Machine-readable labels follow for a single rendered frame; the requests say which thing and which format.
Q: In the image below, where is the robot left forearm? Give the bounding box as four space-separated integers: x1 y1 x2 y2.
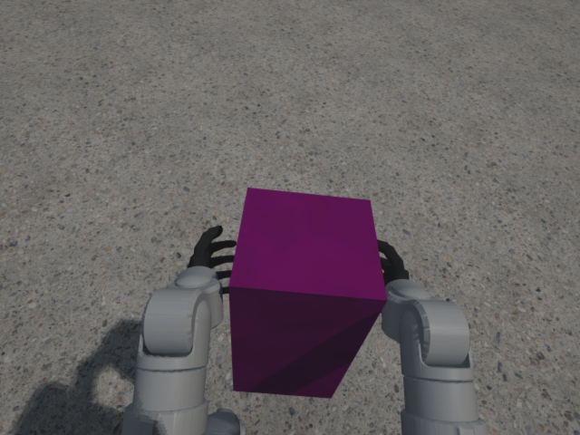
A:
121 266 224 435

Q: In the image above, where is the robot right forearm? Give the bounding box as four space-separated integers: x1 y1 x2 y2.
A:
382 279 488 435

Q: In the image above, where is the right robot hand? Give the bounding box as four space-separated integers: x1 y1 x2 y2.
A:
377 239 410 286

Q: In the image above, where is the left robot thigh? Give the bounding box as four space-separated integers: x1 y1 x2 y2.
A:
203 411 246 435

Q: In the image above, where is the carton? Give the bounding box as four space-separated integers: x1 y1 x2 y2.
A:
228 188 387 399

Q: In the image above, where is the left robot hand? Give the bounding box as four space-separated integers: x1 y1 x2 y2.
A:
188 226 237 294

